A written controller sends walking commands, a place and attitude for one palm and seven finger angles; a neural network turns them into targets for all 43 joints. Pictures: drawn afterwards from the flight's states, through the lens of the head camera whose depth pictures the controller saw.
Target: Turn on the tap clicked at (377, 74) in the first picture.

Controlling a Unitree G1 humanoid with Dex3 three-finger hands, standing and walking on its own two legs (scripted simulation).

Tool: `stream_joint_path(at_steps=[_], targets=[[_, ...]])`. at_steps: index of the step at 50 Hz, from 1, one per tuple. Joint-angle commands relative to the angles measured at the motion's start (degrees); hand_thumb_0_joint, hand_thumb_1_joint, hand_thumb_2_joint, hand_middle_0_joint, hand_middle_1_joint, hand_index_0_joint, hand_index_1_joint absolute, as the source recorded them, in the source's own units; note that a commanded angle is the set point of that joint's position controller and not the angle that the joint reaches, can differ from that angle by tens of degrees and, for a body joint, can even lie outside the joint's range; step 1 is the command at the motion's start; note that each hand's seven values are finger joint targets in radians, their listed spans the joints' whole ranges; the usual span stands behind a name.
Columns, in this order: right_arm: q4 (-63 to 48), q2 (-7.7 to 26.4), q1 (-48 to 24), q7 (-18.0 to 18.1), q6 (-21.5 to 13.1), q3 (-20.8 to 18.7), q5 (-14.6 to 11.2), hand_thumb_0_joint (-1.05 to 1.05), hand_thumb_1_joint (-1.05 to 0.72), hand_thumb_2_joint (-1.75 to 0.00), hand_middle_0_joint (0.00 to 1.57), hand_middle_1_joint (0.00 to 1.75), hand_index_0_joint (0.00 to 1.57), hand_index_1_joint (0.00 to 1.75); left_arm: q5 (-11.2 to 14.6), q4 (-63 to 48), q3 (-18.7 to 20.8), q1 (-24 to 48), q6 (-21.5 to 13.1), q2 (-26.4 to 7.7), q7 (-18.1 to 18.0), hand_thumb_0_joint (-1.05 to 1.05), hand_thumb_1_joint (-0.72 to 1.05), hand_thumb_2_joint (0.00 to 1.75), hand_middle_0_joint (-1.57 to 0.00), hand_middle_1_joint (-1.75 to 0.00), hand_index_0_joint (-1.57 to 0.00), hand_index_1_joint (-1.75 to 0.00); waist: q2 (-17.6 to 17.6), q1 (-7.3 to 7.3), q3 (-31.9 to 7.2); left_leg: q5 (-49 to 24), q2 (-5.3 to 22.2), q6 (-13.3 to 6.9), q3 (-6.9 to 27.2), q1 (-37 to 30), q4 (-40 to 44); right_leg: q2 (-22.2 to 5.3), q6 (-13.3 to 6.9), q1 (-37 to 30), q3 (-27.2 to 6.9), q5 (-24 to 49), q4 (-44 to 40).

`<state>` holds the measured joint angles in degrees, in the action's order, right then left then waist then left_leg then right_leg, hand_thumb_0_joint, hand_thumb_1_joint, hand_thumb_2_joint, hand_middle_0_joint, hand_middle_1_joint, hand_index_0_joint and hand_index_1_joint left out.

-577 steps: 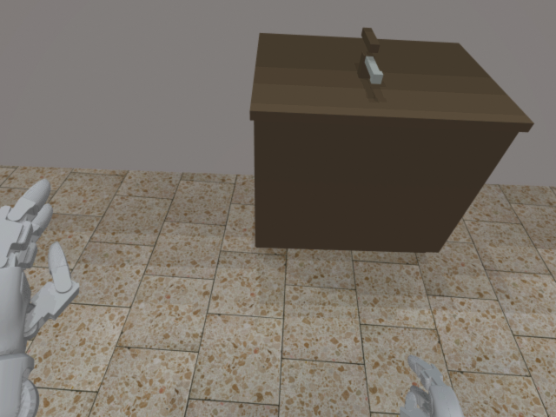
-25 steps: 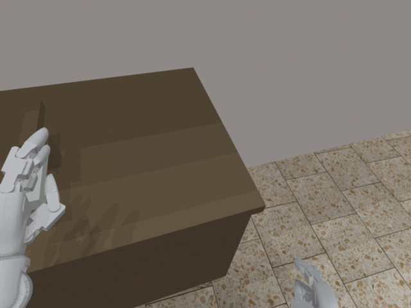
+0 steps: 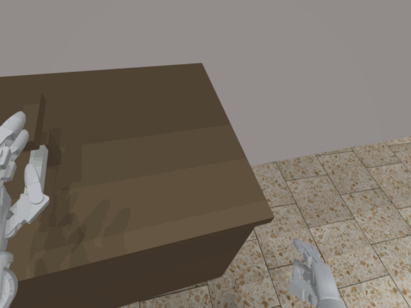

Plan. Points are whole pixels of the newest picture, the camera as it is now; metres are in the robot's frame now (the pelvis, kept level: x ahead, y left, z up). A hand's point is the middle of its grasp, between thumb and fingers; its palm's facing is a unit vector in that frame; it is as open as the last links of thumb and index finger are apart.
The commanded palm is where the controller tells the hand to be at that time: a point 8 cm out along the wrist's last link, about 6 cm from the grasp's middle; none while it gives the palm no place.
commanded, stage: come to a stop and stand still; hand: left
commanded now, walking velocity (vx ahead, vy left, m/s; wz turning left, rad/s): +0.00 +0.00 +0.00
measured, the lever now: (32, 202) +0.26 +0.34 +0.04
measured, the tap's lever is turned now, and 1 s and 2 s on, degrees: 0 0 0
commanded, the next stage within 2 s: look again from close up in 0.06 s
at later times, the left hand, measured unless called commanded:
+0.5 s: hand (49, 207) +0.21 +0.24 +0.16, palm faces +0.38 -0.86 -0.35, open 7.4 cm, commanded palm +0.15 +0.27 +0.18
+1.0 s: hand (31, 232) +0.17 +0.24 +0.16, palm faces +0.34 -0.82 -0.46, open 7.4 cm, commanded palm +0.11 +0.28 +0.18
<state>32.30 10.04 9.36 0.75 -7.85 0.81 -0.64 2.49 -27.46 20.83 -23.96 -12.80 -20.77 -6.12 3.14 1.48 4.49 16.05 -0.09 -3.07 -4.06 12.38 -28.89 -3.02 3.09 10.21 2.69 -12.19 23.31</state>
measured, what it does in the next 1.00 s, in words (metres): stands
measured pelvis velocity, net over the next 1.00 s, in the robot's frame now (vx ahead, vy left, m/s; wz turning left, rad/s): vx -0.04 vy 0.00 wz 0.01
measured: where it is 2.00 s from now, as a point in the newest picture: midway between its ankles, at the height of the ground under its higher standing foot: outside the picture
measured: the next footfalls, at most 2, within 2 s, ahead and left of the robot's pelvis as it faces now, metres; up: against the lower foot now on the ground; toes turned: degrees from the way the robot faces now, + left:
left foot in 1.32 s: -0.06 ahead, +0.18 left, +0.00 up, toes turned +1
right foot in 1.56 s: -0.07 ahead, -0.04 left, +0.00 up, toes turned +0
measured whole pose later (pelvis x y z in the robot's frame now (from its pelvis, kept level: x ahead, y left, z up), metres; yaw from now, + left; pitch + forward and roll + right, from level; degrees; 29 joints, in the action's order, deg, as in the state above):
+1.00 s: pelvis -0.04 +0.00 -0.01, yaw +1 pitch +1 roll -1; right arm 29.1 11.4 7.9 1.5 -5.6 0.3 -0.5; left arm 3.0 -35.1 24.1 -28.0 -16.4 -24.3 -5.9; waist 1.7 1.8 8.6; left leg 14.8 -0.4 -3.4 -3.6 20.8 -34.8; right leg -3.6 1.9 19.3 3.0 -12.3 31.4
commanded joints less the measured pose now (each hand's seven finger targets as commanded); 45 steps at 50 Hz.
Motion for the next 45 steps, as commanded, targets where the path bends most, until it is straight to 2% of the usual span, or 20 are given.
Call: stream_joint_path(at_steps=[1, 4, 8, 9, 16, 18, 19, 23, 24, 26, 28, 29, 33, 34, 37, 38, 39, 43, 44, 45], targets=[[-8.3, 8.4, -2.3, 0.8, -2.7, -3.4, 0.0, 0.0, -0.9, -0.9, 0.2, 0.3, 0.2, 0.3, 0.2, -16.6, 5.6, 5.2, -4.3, -9.3, -1.3, 0.0, 0.9, 0.9, -0.2, -0.3, -0.2, -0.3, -9.5, -0.28, -12.4, -20.8, 5.4, 3.3, 5.4, -2.2, 5.9, -0.5, -3.8, -7.1, -1.7, 16.5, 0.9], [-7.8, 8.4, -2.0, 0.9, -2.0, -3.2, 0.3, 0.0, -0.9, -0.9, 0.2, 0.3, 0.2, 0.3, 0.1, -13.1, 4.8, 3.7, -3.7, -7.9, -1.3, 0.0, 0.9, 0.9, -0.2, -0.3, -0.2, -0.3, -7.7, -0.31, -11.1, -17.0, 5.3, 3.2, 5.1, -1.0, 6.9, -0.5, -3.7, -6.6, -1.7, 14.6, -0.2], [-8.0, 8.2, -2.6, 1.1, -1.5, -3.2, -0.2, 0.0, -0.9, -0.9, 0.2, 0.3, 0.2, 0.3, 0.0, -10.5, 5.6, 3.6, -2.9, -8.5, -1.4, 0.0, 0.9, 0.9, -0.2, -0.3, -0.2, -0.3, -7.1, -0.29, -8.9, -12.6, 5.6, 3.3, 5.3, 0.2, 8.5, -0.5, -3.4, -5.7, -1.9, 11.8, -1.2], [-8.0, 8.4, -1.9, 1.0, -1.1, -2.9, 0.1, 0.0, -0.9, -0.9, 0.2, 0.3, 0.2, 0.3, 0.2, -8.4, 4.2, 3.3, -2.7, -7.0, -1.1, 0.0, 0.9, 0.9, -0.2, -0.3, -0.2, -0.3, -5.5, -0.4, -8.2, -10.4, 5.4, 3.0, 5.6, 1.8, 9.2, -0.4, -3.4, -5.9, -1.6, 10.3, -1.6], [-8.8, 8.5, -2.6, 1.2, -1.5, -3.0, -0.2, 0.0, -0.9, -0.9, 0.2, 0.3, 0.2, 0.3, -0.1, -11.4, 4.5, 6.3, -2.9, -8.5, -1.2, 0.0, 0.9, 0.9, -0.2, -0.3, -0.2, -0.3, -5.7, -0.33, -7.3, -0.8, 4.8, 1.9, 6.0, 4.3, 10.6, -0.4, -3.4, -6.5, -2.5, 4.5, -2.7], [-8.6, 8.4, -3.5, 1.4, -1.7, -3.1, -0.3, 0.0, -0.9, -0.9, 0.2, 0.3, 0.2, 0.3, -0.2, -13.5, 6.2, 6.3, -3.1, -10.3, -1.6, 0.0, 0.9, 0.9, -0.2, -0.3, -0.2, -0.3, -5.8, -0.24, -8.2, -1.4, 4.5, 1.9, 5.8, 3.0, 9.8, -0.6, -3.5, -6.3, -2.8, 5.1, -3.0], [-8.4, 8.5, -2.9, 1.3, -1.7, -2.9, 0.1, 0.0, -0.9, -0.9, 0.2, 0.3, 0.2, 0.3, 0.0, -12.3, 4.8, 5.5, -3.2, -8.7, -1.4, 0.0, 0.9, 0.9, -0.2, -0.3, -0.2, -0.3, -5.8, -0.35, -8.1, -1.3, 4.1, 1.8, 5.8, 3.6, 9.9, -0.5, -3.5, -6.4, -2.5, 4.6, -3.3], [-8.0, 8.4, -3.0, 1.4, -2.2, -3.3, -0.2, 0.0, -0.9, -0.9, 0.2, 0.3, 0.2, 0.3, -0.1, -13.9, 6.7, 4.0, -3.5, -10.2, -1.7, 0.0, 0.9, 0.9, -0.2, -0.3, -0.2, -0.3, -6.7, -0.25, -9.2, -4.5, 4.3, 2.1, 5.8, 1.9, 8.6, -0.8, -3.8, -6.5, -3.0, 7.2, -2.6], [-7.8, 8.6, -2.4, 1.2, -2.1, -3.2, 0.1, 0.0, -0.9, -0.9, 0.2, 0.3, 0.2, 0.3, 0.1, -12.8, 5.6, 3.3, -3.6, -8.8, -1.5, 0.0, 0.9, 0.9, -0.2, -0.3, -0.2, -0.3, -6.3, -0.36, -9.1, -5.1, 4.1, 2.1, 5.8, 2.4, 8.9, -0.5, -3.7, -6.6, -2.5, 7.3, -2.6], [-8.0, 8.5, -2.2, 1.1, -2.2, -3.5, -0.1, 0.0, -0.9, -0.9, 0.2, 0.3, 0.2, 0.3, 0.2, -13.0, 6.1, 2.3, -3.6, -9.2, -1.4, 0.0, 0.9, 0.9, -0.2, -0.3, -0.2, -0.3, -6.9, -0.32, -9.7, -6.8, 4.5, 2.0, 5.7, 1.6, 8.3, -0.8, -3.8, -6.9, -2.9, 9.1, -2.1], [-7.6, 8.4, -2.8, 1.3, -2.1, -3.5, -0.4, 0.0, -0.9, -0.9, 0.2, 0.3, 0.2, 0.3, 0.1, -11.6, 6.6, 1.1, -3.3, -9.4, -1.6, 0.0, 0.9, 0.9, -0.2, -0.3, -0.2, -0.3, -6.7, -0.32, -9.1, -7.8, 4.7, 2.2, 5.4, 0.7, 8.1, -0.9, -3.7, -5.8, -3.0, 9.5, -2.4], [-7.6, 8.7, -2.0, 1.2, -1.8, -3.3, -0.1, 0.0, -0.9, -0.9, 0.2, 0.3, 0.2, 0.3, 0.3, -10.5, 5.1, 1.2, -3.1, -7.7, -1.3, 0.0, 0.9, 0.9, -0.2, -0.3, -0.2, -0.3, -5.2, -0.45, -8.1, -8.3, 4.4, 2.2, 5.7, 1.8, 8.4, -0.6, -3.5, -5.8, -2.6, 9.6, -2.7], [-8.4, 8.8, -3.2, 1.4, -1.5, -3.5, -0.4, 0.0, -0.9, -0.9, 0.2, 0.3, 0.2, 0.3, 0.1, -10.9, 6.5, 0.8, -3.1, -9.4, -1.7, 0.0, 0.9, 0.9, -0.2, -0.3, -0.2, -0.3, -5.1, -0.07, -7.2, -12.5, 5.0, 2.3, 5.2, 2.4, 6.5, -2.0, -3.7, -5.0, -3.8, 14.8, -1.6], [-8.4, 9.1, -2.5, 1.2, -1.1, -3.3, 0.1, 0.0, -0.9, -0.9, 0.2, 0.3, 0.2, 0.3, 0.3, -10.3, 5.0, 0.6, -3.3, -8.0, -1.4, 0.0, 0.9, 0.9, -0.2, -0.3, -0.2, -0.3, -4.4, -0.13, -7.7, -13.7, 4.8, 2.3, 5.3, 3.1, 6.2, -1.9, -3.8, -5.8, -3.3, 15.9, -1.2], [-9.5, 9.2, -2.6, 1.2, -0.8, -3.8, -0.1, 0.0, -0.9, -0.9, 0.2, 0.3, 0.2, 0.3, 0.2, -14.2, 6.0, 1.0, -4.2, -9.4, -1.4, 0.0, 0.9, 0.9, -0.2, -0.3, -0.2, -0.3, -5.4, 0.02, -10.1, -17.3, 5.2, 2.3, 5.5, 2.6, 3.7, -3.2, -4.6, -6.4, -4.3, 20.6, 1.1], [-9.4, 8.9, -3.5, 1.3, -0.8, -3.6, -0.3, 0.0, -0.9, -0.9, 0.2, 0.3, 0.2, 0.3, 0.2, -14.7, 7.3, 0.2, -4.2, -10.7, -1.7, 0.0, 0.9, 0.9, -0.2, -0.3, -0.2, -0.3, -5.2, 0.18, -10.1, -17.8, 5.3, 2.3, 5.5, 2.0, 3.4, -3.3, -4.7, -5.1, -4.5, 20.4, 1.2], [-9.5, 9.1, -2.9, 1.2, -0.4, -3.3, 0.1, 0.0, -0.9, -0.9, 0.2, 0.3, 0.2, 0.3, 0.4, -14.8, 5.9, 0.0, -4.5, -9.2, -1.3, 0.0, 0.9, 0.9, -0.2, -0.3, -0.2, -0.3, -4.7, 0.1, -11.0, -17.3, 5.2, 2.0, 5.5, 2.4, 3.2, -3.3, -4.7, -5.5, -4.2, 19.6, 1.5], [-10.5, 9.0, -3.4, 1.5, -0.4, -3.6, -0.1, 0.0, -0.9, -0.9, 0.2, 0.3, 0.2, 0.3, 0.6, -18.7, 9.7, -2.5, -6.0, -12.5, -1.6, 0.0, 0.9, 0.9, -0.2, -0.3, -0.2, -0.3, -7.5, 0.38, -12.2, -18.2, 6.6, 1.6, 6.8, 3.6, 1.5, -4.1, -5.6, -3.6, -4.9, 20.4, 5.2], [-10.6, 9.2, -2.5, 1.3, 0.0, -3.5, 0.4, 0.0, -0.9, -0.9, 0.2, 0.3, 0.2, 0.3, 0.7, -19.0, 8.1, -2.8, -6.3, -10.4, -1.2, 0.0, 0.9, 0.9, -0.2, -0.3, -0.2, -0.3, -6.8, 0.18, -13.2, -17.4, 6.9, 1.2, 7.3, 5.1, 2.0, -3.6, -5.4, -4.5, -3.6, 18.8, 6.6], [-11.4, 9.2, -2.5, 1.3, -0.3, -3.8, 0.2, 0.0, -0.9, -0.9, 0.2, 0.3, 0.2, 0.3, 0.9, -20.3, 9.5, -2.8, -6.8, -11.6, -1.1, 0.0, 0.9, 0.9, -0.2, -0.3, -0.2, -0.3, -7.9, 0.25, -13.0, -17.0, 7.7, 1.0, 8.1, 6.5, 2.2, -3.4, -5.5, -4.4, -3.7, 18.2, 8.3]])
